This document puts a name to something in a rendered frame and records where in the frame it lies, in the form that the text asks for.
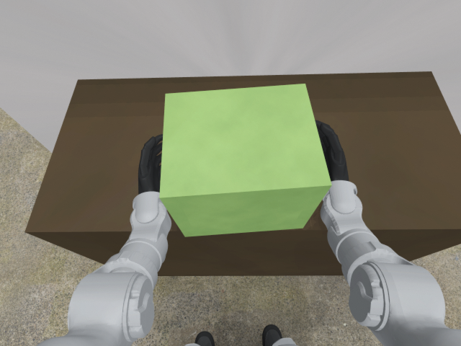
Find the left robot foot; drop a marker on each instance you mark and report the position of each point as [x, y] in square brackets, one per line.
[204, 339]

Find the carton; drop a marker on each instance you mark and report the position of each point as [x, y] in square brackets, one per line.
[241, 160]

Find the right robot foot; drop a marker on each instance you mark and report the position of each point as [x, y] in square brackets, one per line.
[270, 335]

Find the robot left hand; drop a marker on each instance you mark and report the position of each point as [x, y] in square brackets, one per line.
[149, 172]

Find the left robot upper arm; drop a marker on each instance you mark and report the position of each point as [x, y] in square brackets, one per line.
[109, 309]

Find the robot foot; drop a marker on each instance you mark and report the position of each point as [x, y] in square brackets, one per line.
[270, 335]
[204, 339]

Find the right robot upper arm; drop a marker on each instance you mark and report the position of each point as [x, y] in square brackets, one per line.
[401, 304]

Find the robot left forearm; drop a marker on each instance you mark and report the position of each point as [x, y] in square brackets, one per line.
[146, 248]

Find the robot right hand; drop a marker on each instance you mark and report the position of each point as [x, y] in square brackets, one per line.
[333, 152]

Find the pedestal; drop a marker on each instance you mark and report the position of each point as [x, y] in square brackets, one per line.
[401, 144]

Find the robot right forearm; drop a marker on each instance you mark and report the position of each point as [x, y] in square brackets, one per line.
[350, 240]

